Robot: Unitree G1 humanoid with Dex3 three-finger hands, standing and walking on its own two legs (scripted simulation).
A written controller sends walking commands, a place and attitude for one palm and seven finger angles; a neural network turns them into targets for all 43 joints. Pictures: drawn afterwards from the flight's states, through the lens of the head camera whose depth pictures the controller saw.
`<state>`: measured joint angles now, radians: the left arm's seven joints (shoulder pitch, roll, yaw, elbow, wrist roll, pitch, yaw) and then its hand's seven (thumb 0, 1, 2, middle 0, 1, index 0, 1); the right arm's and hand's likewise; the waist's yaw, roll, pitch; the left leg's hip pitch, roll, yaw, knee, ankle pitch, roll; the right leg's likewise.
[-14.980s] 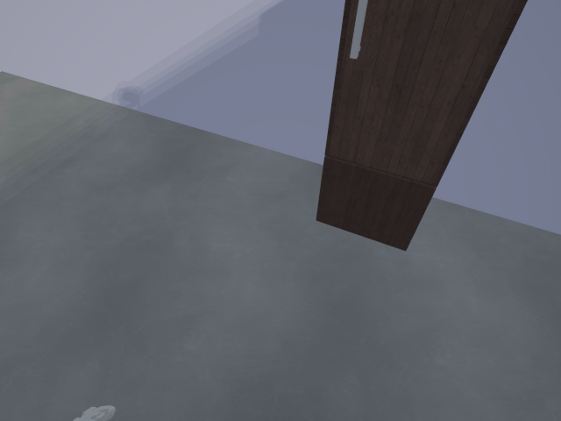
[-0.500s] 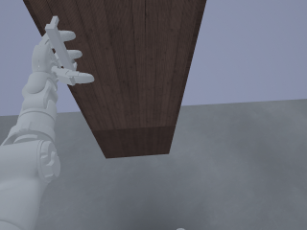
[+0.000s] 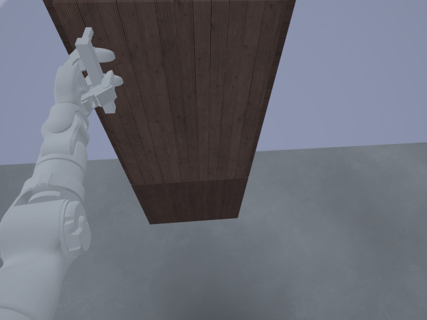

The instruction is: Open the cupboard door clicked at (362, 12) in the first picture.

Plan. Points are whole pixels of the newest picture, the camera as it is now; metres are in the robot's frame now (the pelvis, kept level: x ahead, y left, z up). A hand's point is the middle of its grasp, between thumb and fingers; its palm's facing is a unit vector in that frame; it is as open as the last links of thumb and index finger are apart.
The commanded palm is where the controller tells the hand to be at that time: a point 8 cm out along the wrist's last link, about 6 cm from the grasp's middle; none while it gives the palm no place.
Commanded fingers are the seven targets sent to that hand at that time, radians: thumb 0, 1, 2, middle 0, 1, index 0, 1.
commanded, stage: close the thumb around the handle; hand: left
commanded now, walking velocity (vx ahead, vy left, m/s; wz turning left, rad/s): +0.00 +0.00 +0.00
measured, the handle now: (100, 73) +0.55 +0.19 +0.15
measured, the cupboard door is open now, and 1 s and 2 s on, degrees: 0 29 42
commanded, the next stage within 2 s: pull the door open along its arc in 0.06 s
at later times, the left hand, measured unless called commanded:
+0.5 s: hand (109, 99) +0.47 +0.16 +0.15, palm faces +0.02 -1.00 +0.01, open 5.6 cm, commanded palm +0.41 +0.21 +0.15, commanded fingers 0.00 0.90 0.90 -0.40 -1.35 -0.40 -1.35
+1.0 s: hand (143, 157) +0.34 +0.09 +0.16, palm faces +0.34 -0.94 +0.07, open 6.0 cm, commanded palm +0.28 +0.14 +0.15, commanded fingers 0.00 0.90 0.90 -0.40 -1.35 -0.40 -1.35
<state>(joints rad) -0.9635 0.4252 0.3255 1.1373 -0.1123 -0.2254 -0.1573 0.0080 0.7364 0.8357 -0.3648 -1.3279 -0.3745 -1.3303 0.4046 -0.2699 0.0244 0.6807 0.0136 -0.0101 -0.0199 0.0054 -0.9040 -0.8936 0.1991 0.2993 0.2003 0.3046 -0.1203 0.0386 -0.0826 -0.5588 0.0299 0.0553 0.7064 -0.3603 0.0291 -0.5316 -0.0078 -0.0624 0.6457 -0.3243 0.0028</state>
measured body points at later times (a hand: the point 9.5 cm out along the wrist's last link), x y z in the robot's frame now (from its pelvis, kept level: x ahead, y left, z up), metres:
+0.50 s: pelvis +0.00 +0.00 +0.00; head +0.05 -0.01 +0.45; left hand +0.46 +0.22 +0.15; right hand +0.02 -0.27 -0.12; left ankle -0.01 +0.10 -0.72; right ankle -0.01 -0.12 -0.72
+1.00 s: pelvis +0.01 -0.02 +0.02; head -0.01 -0.05 +0.47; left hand +0.31 +0.14 +0.16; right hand +0.22 -0.23 -0.06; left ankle -0.01 +0.10 -0.72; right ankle -0.01 -0.12 -0.72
